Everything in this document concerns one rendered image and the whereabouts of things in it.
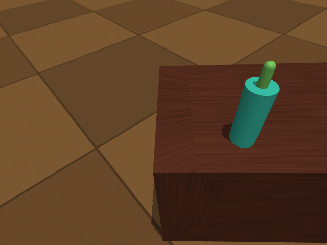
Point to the bottle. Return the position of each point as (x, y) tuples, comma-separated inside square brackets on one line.
[(258, 96)]

